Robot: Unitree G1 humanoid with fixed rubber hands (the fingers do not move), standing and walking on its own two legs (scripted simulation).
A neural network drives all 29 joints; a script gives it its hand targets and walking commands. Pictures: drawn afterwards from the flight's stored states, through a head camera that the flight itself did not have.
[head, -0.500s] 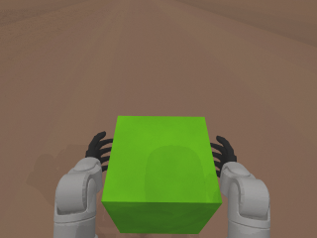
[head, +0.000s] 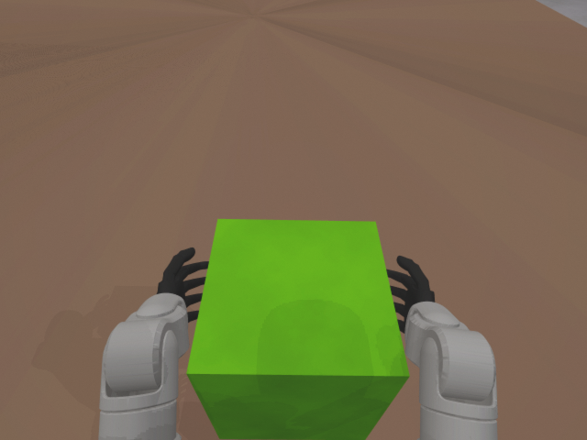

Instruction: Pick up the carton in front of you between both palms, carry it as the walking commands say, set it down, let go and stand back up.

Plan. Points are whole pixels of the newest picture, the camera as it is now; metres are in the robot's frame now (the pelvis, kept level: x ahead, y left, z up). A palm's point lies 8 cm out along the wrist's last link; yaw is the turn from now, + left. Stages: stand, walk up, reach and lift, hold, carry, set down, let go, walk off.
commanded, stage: carry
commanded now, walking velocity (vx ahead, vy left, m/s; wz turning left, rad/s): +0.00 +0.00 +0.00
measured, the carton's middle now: (294, 334) +0.27 +0.00 +0.01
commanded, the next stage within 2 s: hold in 1.88 s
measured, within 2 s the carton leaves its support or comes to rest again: neither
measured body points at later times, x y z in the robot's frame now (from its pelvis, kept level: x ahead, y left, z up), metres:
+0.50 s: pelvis -0.04 +0.00 -0.01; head -0.06 +0.00 +0.44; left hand +0.24 +0.16 +0.04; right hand +0.24 -0.15 +0.04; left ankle -0.11 +0.10 -0.74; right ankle -0.03 -0.10 -0.74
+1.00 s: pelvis -0.08 +0.01 -0.01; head -0.09 +0.00 +0.44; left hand +0.23 +0.16 +0.03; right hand +0.23 -0.14 +0.03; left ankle -0.11 +0.10 -0.74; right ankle -0.03 -0.10 -0.74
